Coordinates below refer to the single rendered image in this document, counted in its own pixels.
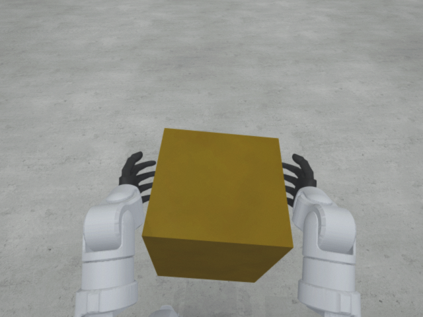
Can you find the right robot forearm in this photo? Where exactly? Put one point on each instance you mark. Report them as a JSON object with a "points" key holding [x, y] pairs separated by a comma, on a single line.
{"points": [[329, 241]]}

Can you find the robot right hand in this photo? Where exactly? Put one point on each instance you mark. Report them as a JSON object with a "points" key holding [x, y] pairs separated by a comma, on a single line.
{"points": [[304, 174]]}

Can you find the robot left shin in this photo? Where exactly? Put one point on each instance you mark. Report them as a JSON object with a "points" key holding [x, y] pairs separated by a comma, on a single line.
{"points": [[166, 307]]}

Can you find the carton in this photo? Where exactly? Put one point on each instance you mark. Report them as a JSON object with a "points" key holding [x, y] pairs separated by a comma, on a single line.
{"points": [[218, 207]]}

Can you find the left robot forearm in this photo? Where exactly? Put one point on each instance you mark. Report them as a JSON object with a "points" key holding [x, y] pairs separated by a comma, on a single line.
{"points": [[108, 286]]}

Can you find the robot left hand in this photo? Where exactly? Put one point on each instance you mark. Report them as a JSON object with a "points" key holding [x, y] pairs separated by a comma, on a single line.
{"points": [[130, 170]]}

